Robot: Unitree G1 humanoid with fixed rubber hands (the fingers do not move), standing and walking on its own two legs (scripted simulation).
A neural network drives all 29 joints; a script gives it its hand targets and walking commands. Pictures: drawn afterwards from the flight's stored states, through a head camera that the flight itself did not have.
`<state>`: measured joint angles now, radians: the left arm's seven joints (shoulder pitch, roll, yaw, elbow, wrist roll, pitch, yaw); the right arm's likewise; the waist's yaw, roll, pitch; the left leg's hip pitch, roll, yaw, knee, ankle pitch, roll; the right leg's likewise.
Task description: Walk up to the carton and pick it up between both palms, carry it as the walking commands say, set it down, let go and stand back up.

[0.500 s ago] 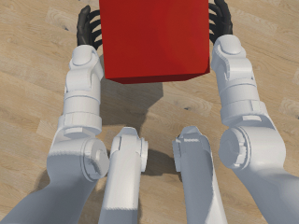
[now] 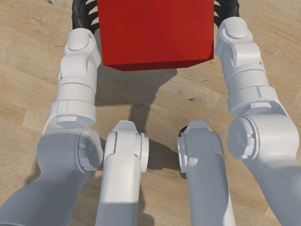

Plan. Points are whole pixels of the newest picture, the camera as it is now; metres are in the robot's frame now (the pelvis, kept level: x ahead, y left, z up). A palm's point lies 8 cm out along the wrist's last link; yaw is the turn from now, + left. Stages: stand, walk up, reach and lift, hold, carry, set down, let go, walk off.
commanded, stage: set down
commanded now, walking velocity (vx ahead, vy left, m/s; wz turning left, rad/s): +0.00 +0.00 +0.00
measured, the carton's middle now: (154, 25) +0.54 +0.01 -0.22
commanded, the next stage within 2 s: none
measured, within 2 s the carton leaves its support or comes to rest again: rests again in 1.08 s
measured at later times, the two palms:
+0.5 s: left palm (87, 32) +0.51 +0.15 -0.16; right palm (225, 22) +0.53 -0.15 -0.16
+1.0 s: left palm (91, 37) +0.51 +0.15 -0.19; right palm (222, 27) +0.53 -0.15 -0.19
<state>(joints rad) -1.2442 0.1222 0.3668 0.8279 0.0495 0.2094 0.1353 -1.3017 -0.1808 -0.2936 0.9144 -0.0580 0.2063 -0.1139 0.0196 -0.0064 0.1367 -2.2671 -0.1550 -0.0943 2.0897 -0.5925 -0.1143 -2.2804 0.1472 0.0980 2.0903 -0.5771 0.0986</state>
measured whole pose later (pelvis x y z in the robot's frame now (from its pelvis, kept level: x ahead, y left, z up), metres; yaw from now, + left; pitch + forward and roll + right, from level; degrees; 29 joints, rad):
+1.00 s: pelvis +0.00 +0.00 -0.02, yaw +0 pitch +39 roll +1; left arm -1.29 0.16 0.33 0.96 0.01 0.15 0.13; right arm -1.35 -0.23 -0.24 1.04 -0.01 0.15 -0.12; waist 0.02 0.00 0.26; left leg -2.25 -0.12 -0.07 2.18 -0.61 -0.09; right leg -2.26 0.11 0.07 2.19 -0.60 0.07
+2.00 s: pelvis -0.01 +0.00 -0.02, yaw +1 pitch +38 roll +1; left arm -1.34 0.29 0.17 1.09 -0.14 0.02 0.12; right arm -1.36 -0.35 -0.12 1.13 0.14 0.02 -0.10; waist 0.02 0.00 0.30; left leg -2.26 -0.08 -0.05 2.17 -0.58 -0.07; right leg -2.27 0.07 0.06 2.18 -0.58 0.06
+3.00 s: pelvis +0.01 +0.00 +0.15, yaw +0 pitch +47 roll +1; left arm -1.06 0.24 0.26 0.77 -0.06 0.16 0.08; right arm -1.11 -0.30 -0.24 0.85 0.04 0.16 -0.03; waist 0.03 0.00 -0.08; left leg -1.91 -0.05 -0.05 1.55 -0.47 -0.04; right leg -1.92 0.04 0.05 1.56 -0.46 0.03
